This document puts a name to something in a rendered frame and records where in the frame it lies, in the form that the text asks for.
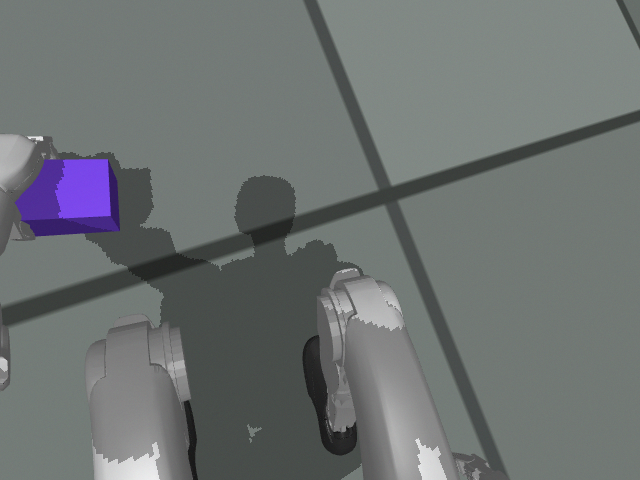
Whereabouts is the carton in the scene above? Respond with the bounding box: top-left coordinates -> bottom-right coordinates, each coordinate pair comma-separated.
15,159 -> 120,237

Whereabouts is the right robot foot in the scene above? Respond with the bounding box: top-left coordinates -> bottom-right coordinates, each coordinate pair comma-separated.
303,335 -> 357,455

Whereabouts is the left robot hand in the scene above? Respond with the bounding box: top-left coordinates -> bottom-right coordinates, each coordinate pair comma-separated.
0,134 -> 60,241

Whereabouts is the right robot hand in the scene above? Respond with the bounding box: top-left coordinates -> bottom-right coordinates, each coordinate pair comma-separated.
452,453 -> 509,480

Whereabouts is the left robot arm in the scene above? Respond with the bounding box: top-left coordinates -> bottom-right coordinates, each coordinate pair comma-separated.
0,190 -> 16,391

